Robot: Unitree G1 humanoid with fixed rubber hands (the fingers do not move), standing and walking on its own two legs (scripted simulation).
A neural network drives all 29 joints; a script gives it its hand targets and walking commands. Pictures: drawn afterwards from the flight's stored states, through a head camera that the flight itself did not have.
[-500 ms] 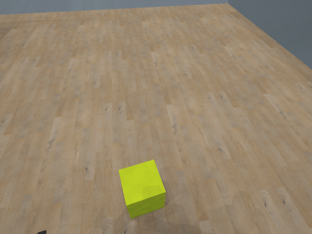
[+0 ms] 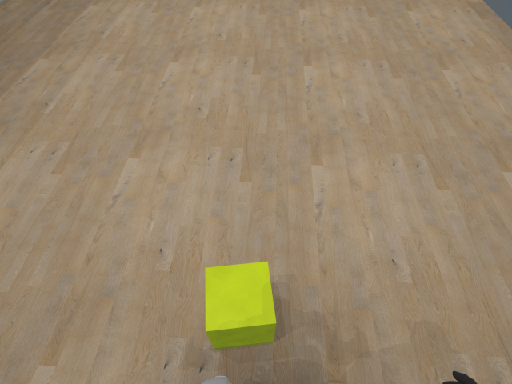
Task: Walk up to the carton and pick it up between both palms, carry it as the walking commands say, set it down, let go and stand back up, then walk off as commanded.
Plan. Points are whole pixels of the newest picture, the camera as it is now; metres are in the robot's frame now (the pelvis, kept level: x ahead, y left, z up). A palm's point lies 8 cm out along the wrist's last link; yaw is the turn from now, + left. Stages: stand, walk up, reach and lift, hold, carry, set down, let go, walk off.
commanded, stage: walk up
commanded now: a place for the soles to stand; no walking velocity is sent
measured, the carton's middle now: (240, 306) +0.45 +0.08 -0.62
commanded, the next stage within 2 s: none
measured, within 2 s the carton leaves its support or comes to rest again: neither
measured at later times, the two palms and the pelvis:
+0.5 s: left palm out of the picture +0.04 +0.33 -0.10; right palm out of the picture +0.11 -0.30 -0.11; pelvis -0.02 +0.00 +0.00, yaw +5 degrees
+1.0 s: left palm out of the picture -0.01 +0.31 -0.09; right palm out of the picture +0.10 -0.28 -0.09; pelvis -0.03 +0.00 +0.03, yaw +7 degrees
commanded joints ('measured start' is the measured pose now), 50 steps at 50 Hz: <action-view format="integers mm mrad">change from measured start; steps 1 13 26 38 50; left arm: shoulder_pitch -61 -29 -99 -83 -103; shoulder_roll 298 328 342 228 206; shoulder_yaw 79 84 89 47 24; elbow -107 -67 -17 66 131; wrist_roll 1 8 7 -2 -7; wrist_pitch -24 -26 -33 -26 -33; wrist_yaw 32 41 36 17 20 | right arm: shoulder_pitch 73 -35 -44 -124 -129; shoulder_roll -197 -197 -198 -208 -165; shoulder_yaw -52 -45 -46 -32 -15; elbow -33 -41 19 90 157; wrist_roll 4 -9 6 -10 6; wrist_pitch -16 1 -6 -13 -13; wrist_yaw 1 1 15 30 30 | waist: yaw -37 6 -23 -1 -5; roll -88 -171 -78 91 14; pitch -144 -156 -175 -121 -146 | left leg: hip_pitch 102 -24 117 96 196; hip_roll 27 16 17 103 106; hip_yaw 33 23 0 -153 -130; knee -142 38 -66 -469 -522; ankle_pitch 217 -14 55 13 247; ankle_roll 16 7 6 22 20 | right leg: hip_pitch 68 104 -10 41 143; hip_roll -230 -357 -308 -80 -98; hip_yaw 168 284 361 152 120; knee -124 -168 -303 -335 -413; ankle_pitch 676 735 166 -58 152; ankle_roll -167 -256 -216 -78 -43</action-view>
